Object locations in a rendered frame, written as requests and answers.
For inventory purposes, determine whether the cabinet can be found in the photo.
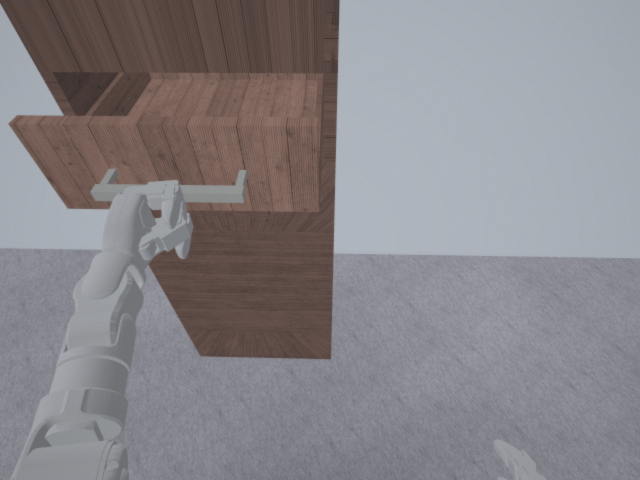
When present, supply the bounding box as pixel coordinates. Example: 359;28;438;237
0;0;340;359

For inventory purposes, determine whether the left robot upper arm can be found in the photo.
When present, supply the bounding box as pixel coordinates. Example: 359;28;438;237
16;440;129;480

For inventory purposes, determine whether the robot left forearm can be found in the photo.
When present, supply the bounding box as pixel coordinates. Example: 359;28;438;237
10;251;146;480

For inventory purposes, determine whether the drawer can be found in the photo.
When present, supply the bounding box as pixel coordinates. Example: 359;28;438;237
9;72;324;212

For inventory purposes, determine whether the robot left hand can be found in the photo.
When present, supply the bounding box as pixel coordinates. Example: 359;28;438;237
101;180;194;270

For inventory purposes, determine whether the handle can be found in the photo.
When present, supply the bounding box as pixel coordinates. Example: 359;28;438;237
160;210;270;217
90;169;248;203

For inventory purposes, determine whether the robot right hand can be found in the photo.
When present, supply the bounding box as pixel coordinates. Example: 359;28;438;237
493;439;547;480

